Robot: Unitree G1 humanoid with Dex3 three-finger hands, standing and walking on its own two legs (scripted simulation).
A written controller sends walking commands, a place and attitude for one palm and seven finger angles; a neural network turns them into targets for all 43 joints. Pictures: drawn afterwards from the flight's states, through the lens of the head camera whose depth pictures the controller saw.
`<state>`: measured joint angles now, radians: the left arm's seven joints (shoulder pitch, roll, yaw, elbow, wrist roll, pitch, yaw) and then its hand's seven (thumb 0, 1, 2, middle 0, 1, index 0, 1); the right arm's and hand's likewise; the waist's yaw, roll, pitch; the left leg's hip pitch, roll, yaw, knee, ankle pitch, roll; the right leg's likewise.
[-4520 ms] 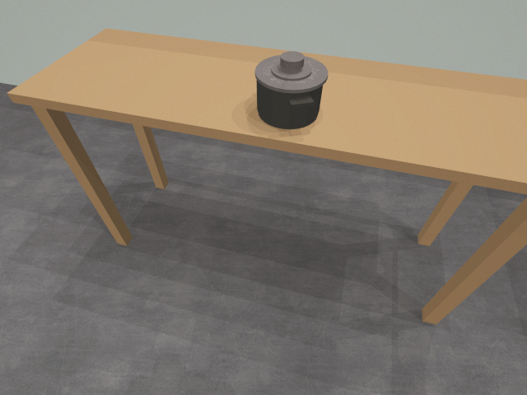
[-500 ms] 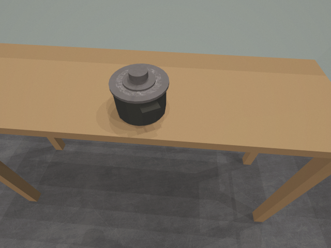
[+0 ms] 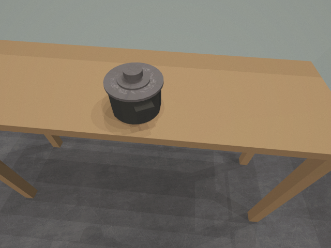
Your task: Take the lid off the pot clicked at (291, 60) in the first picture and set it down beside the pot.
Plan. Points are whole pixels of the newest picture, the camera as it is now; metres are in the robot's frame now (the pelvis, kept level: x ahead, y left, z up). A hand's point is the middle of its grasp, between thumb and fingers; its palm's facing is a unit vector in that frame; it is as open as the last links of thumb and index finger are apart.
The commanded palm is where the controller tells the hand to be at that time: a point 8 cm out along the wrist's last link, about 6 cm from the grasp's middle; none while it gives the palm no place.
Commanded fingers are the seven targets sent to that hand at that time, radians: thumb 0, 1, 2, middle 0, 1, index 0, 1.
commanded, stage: look again from close up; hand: left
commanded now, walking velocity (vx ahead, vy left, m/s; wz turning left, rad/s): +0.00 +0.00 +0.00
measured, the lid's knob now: (132, 72) +0.52 +0.13 +0.14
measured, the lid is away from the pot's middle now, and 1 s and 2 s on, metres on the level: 0.00 0.00 0.00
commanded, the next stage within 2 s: lift the closed hand beside the body in 0.18 s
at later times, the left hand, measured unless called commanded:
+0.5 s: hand out of the picture +0.12 +0.19 -0.08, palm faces +0.17 -0.94 -0.30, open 6.4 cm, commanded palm +0.08 +0.24 -0.02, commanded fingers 0.00 0.90 0.90 -0.73 -0.88 -0.73 -0.88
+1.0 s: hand out of the picture +0.11 +0.25 +0.03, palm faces +0.32 -0.87 -0.37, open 3.0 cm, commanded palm +0.06 +0.28 +0.08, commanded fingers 0.00 0.90 0.90 -1.30 -1.50 -1.30 -1.50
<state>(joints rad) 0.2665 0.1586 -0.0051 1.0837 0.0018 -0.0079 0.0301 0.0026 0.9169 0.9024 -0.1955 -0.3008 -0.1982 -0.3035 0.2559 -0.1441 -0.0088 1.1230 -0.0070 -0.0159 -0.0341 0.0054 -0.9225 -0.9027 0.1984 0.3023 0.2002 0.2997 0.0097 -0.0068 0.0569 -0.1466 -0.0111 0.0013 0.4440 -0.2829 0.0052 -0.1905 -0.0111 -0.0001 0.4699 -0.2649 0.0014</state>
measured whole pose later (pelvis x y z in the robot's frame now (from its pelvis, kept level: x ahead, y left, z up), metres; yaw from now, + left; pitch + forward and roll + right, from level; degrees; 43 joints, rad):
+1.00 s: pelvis -0.02 +0.01 +0.01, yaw +2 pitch -5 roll -1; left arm 0.64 0.26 0.14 -0.20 -0.03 -0.03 0.09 0.01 0.90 0.90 -1.23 -1.44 -1.24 -1.44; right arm 0.19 -0.20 0.01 0.62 -0.02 -0.11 -0.02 0.01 -0.90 -0.90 0.20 0.30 0.20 0.30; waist 0.07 0.05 0.06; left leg -0.06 -0.01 -0.03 0.36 -0.22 0.02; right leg -0.05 -0.01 -0.03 0.31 -0.17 0.01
